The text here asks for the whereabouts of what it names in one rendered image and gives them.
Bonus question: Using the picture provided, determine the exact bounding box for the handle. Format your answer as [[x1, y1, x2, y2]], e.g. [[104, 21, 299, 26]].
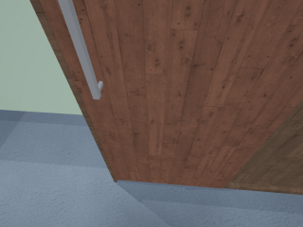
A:
[[58, 0, 103, 100]]

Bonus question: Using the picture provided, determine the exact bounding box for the wardrobe door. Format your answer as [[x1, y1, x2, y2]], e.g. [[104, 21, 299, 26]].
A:
[[229, 99, 303, 188], [40, 0, 303, 189]]

